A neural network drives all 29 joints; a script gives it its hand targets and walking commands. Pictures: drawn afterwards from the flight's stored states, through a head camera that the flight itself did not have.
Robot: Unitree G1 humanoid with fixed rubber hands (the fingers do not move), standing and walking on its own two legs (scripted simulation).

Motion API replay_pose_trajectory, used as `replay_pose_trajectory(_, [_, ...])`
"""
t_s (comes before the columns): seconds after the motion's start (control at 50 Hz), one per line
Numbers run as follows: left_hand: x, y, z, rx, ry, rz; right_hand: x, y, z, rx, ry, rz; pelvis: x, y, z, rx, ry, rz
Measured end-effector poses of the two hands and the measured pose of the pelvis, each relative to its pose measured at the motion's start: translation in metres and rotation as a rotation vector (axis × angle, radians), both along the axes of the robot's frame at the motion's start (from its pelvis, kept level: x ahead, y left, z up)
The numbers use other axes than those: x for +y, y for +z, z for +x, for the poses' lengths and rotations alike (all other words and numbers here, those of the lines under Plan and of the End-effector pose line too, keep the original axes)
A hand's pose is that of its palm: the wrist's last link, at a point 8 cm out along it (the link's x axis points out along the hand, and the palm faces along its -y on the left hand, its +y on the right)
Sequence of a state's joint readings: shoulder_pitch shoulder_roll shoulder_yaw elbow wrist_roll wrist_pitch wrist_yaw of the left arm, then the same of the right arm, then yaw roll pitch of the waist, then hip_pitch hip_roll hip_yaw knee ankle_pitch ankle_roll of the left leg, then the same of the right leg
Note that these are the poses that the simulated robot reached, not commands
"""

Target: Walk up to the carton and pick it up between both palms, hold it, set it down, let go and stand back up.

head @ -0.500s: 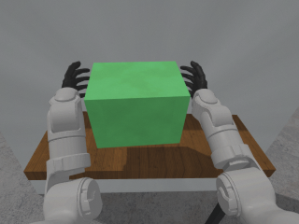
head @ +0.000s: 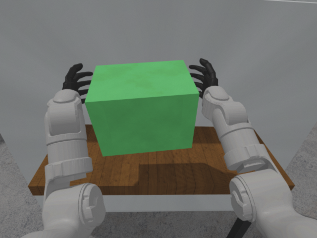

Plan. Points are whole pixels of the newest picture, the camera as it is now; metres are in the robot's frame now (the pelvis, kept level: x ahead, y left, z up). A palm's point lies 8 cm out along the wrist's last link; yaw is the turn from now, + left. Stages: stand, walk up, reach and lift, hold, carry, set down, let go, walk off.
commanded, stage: hold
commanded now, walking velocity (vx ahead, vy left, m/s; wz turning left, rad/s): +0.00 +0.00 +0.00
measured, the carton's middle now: (144, 106) +0.39 +0.02 +0.21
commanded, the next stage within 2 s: none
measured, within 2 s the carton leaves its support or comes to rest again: neither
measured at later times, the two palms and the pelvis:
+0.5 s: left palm (73, 95) +0.37 +0.18 +0.26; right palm (210, 90) +0.37 -0.14 +0.27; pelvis +0.00 +0.00 +0.00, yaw +0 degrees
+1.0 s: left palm (73, 94) +0.36 +0.18 +0.27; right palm (210, 90) +0.37 -0.14 +0.28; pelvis +0.00 +0.00 +0.00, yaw +0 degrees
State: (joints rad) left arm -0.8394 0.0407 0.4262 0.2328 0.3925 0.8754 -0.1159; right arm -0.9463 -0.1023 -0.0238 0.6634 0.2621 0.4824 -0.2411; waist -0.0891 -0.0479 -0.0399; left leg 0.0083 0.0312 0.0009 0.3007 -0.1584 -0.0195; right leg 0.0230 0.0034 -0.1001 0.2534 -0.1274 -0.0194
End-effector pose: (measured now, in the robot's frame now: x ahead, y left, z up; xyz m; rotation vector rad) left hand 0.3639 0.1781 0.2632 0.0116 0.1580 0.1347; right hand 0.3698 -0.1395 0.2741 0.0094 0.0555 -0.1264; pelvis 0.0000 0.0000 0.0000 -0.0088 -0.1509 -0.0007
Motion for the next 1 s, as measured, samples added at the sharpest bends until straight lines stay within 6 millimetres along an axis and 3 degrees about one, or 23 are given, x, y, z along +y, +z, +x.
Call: replay_pose_trajectory(1.0, [-0.0023, 0.0037, 0.0011, -0.002, -0.010, 0.008, -0.0024, 0.0020, -0.0016, 0.008, -0.009, 0.005, 0.0006, 0.0001, -0.0010, 0.008, -0.005, 0.000])
